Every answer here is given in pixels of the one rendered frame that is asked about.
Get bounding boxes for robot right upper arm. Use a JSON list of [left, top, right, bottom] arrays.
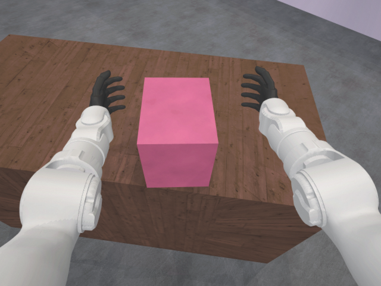
[[291, 158, 381, 286]]

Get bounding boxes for robot left hand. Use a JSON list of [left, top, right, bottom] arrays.
[[89, 70, 126, 114]]

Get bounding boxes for carton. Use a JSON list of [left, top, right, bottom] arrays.
[[137, 77, 218, 188]]

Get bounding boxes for robot right hand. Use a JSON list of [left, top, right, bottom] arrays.
[[241, 66, 278, 112]]

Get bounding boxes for right robot forearm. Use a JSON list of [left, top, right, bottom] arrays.
[[259, 98, 379, 206]]

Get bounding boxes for pedestal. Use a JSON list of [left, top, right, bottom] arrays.
[[0, 34, 327, 263]]

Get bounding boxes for left robot forearm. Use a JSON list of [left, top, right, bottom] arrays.
[[20, 105, 114, 225]]

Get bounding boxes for robot left upper arm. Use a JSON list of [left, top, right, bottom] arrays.
[[0, 168, 102, 286]]

